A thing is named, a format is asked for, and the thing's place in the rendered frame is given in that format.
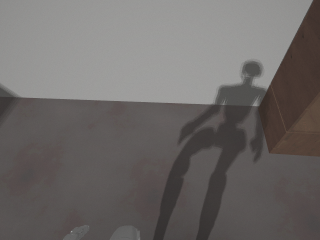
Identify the cupboard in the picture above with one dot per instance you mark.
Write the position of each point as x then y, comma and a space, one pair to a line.
290, 109

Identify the robot left thigh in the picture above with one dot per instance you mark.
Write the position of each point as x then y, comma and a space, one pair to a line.
127, 232

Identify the left robot hand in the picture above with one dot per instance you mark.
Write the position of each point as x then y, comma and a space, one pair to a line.
77, 233

